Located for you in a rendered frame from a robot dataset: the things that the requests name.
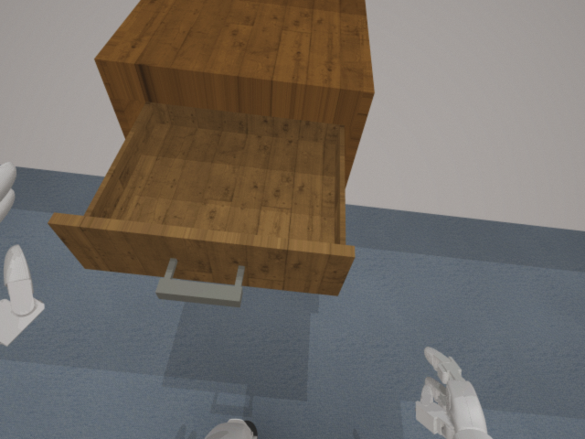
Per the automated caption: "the robot right hand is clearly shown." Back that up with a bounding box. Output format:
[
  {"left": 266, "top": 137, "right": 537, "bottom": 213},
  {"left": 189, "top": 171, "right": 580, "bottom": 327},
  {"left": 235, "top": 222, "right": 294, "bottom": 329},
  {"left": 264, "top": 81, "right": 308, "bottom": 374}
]
[{"left": 416, "top": 347, "right": 487, "bottom": 439}]

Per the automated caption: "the drawer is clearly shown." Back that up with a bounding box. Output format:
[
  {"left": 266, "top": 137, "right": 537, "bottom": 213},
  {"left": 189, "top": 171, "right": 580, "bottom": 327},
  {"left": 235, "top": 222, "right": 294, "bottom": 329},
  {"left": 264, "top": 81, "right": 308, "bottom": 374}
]
[{"left": 48, "top": 102, "right": 355, "bottom": 296}]

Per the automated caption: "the robot left hand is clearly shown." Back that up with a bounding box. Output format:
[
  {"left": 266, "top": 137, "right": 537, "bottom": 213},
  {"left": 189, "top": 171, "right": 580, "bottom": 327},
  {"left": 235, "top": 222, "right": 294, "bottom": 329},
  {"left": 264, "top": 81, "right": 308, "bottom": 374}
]
[{"left": 0, "top": 162, "right": 45, "bottom": 347}]

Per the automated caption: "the left robot shin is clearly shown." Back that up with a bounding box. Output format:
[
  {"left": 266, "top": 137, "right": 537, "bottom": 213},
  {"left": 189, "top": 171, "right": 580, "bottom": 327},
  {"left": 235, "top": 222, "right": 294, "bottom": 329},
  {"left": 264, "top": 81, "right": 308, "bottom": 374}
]
[{"left": 228, "top": 419, "right": 250, "bottom": 430}]

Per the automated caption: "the cabinet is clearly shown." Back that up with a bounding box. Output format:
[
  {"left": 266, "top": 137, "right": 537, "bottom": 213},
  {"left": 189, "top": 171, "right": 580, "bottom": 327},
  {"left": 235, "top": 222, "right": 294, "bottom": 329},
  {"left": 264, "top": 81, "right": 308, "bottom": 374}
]
[{"left": 94, "top": 0, "right": 375, "bottom": 294}]

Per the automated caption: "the handle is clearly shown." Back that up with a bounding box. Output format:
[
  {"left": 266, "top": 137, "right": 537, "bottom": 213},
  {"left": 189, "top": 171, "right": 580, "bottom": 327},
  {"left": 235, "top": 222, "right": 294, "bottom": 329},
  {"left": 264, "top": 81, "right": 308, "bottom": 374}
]
[{"left": 155, "top": 258, "right": 245, "bottom": 307}]

